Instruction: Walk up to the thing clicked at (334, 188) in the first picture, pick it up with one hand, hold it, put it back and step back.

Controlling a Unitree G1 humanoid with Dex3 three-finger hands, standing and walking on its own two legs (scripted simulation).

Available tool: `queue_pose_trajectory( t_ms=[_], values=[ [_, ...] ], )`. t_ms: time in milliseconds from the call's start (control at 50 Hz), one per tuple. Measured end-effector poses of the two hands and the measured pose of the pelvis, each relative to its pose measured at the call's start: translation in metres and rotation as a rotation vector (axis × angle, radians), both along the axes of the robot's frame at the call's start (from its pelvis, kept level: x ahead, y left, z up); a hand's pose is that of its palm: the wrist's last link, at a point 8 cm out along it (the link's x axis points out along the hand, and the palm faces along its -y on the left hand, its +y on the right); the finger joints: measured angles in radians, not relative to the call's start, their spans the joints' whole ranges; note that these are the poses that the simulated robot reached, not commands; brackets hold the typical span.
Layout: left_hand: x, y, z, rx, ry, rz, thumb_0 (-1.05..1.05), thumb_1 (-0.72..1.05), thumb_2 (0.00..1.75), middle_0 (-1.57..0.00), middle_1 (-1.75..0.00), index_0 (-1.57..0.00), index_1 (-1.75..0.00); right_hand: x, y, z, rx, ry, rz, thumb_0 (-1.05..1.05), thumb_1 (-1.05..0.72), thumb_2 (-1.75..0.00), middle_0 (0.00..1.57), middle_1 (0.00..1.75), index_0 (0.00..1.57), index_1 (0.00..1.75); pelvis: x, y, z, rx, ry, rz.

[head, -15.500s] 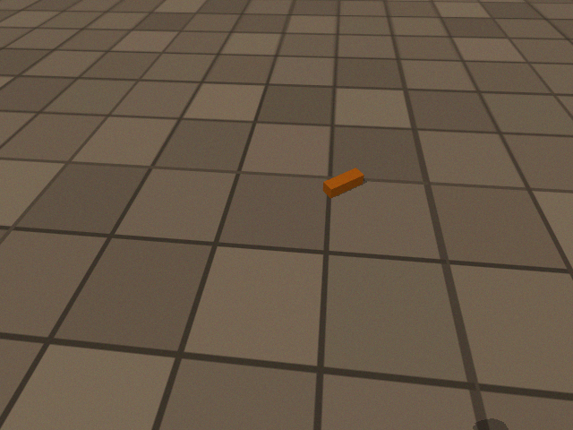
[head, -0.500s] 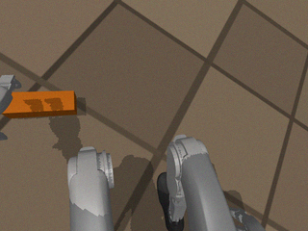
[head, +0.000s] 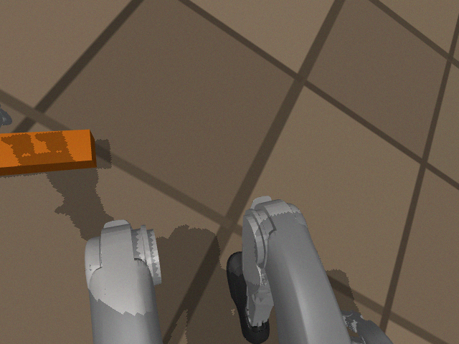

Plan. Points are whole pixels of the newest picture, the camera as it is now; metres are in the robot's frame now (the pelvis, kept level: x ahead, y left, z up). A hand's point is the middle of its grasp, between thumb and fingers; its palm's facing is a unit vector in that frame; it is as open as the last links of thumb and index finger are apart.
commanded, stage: rise first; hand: left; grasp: from above
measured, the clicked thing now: (38, 152) +0.48 +0.33 -0.29
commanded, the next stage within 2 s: approach in 1.52 s
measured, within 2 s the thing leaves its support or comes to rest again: neither
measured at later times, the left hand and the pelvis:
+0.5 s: hand out of the picture +0.43 +0.36 -0.18, palm faces -0.45 -0.10 -0.89, open 14.1 cm; pelvis +0.00 +0.00 -0.01, yaw -1 degrees
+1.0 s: hand out of the picture +0.43 +0.36 -0.19, palm faces -0.45 -0.09 -0.89, open 14.1 cm; pelvis +0.00 +0.00 -0.01, yaw -1 degrees
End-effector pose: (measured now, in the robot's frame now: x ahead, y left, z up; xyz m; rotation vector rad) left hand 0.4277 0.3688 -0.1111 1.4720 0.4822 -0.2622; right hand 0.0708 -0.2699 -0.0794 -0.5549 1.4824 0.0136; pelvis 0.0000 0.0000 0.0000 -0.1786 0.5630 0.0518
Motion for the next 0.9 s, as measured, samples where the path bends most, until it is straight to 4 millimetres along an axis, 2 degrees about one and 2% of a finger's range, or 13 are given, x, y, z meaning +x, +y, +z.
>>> queue_pose_trajectory(
  t_ms=[600, 900],
  values=[
    [0.006, -0.009, -0.020, -0.008, -0.003, -0.003, 0.00, -0.53, 1.02, -0.07, -1.02, -0.08, -1.02, -0.008, 0.006, 0.000, 0.004, -0.005, 0.020, 0.00, -0.90, -0.90, 0.20, 0.30, 0.20, 0.30, -0.002, 0.001, -0.007, -0.012, -0.019, -0.008],
    [0.008, -0.004, -0.024, 0.006, -0.008, 0.006, 0.00, -0.54, 1.03, -0.08, -1.02, -0.08, -1.02, -0.013, 0.008, 0.001, 0.006, 0.004, 0.014, 0.00, -0.90, -0.90, 0.20, 0.30, 0.20, 0.30, -0.001, 0.003, -0.008, -0.018, -0.018, -0.010]
  ],
)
